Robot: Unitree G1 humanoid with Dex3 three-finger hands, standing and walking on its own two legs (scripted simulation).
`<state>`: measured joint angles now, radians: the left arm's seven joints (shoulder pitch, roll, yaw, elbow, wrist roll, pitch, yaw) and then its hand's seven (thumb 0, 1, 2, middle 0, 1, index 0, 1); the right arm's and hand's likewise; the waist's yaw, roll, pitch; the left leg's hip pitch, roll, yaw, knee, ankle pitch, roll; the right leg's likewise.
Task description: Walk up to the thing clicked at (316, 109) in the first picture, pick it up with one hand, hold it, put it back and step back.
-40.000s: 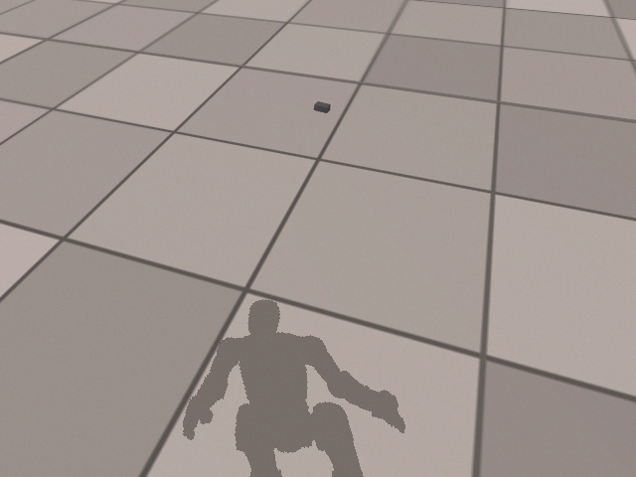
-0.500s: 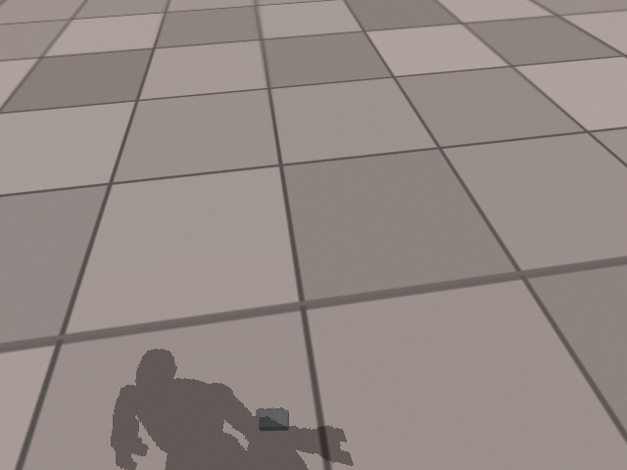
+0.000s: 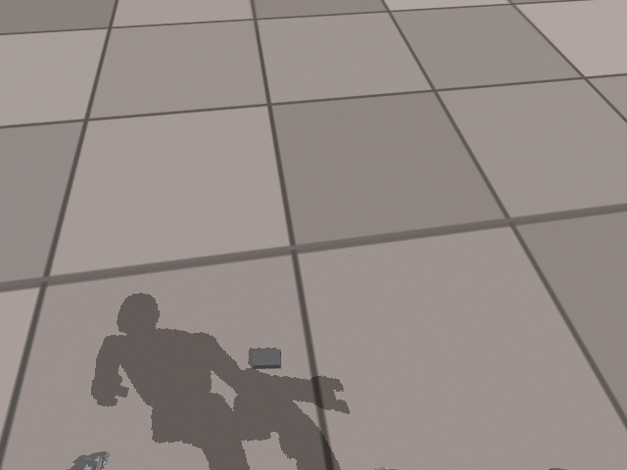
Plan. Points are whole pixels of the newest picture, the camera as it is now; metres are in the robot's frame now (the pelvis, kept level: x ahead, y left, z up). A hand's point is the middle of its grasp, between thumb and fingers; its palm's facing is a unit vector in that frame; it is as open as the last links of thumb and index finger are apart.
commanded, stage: step back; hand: left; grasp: from above
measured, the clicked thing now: (266, 359) +0.50 +0.14 -0.75
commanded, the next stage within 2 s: none
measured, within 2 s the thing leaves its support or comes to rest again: neither
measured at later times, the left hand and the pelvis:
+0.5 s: hand out of the picture +0.04 +0.26 -0.15, palm faces -0.13 -0.90 -0.41, open 7.4 cm; pelvis -0.10 +0.01 -0.01, yaw -5 degrees
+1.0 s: hand out of the picture -0.11 +0.28 -0.16, palm faces -0.05 -0.94 -0.34, open 7.4 cm; pelvis -0.23 +0.03 +0.00, yaw -3 degrees
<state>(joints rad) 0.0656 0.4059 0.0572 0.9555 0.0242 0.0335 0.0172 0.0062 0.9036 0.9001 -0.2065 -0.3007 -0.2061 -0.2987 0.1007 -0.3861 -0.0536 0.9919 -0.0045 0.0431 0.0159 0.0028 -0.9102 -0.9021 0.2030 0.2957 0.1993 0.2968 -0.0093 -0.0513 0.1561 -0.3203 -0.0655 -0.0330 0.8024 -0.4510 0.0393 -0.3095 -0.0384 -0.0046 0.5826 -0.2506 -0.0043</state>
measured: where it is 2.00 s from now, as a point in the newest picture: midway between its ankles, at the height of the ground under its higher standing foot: outside the picture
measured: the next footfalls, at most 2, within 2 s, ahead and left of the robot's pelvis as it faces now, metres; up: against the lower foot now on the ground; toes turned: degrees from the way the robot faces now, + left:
left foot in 0.04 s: +0.01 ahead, +0.12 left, +0.00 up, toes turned -3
right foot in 0.44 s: -0.07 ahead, -0.11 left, +0.00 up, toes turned -1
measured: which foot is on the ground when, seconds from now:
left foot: up 0.00-0.02, down 0.04-0.48, up 0.50-0.82, down 0.84-1.00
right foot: down 0.00-0.04, up 0.06-0.42, down 0.44-0.86, up 0.88-1.00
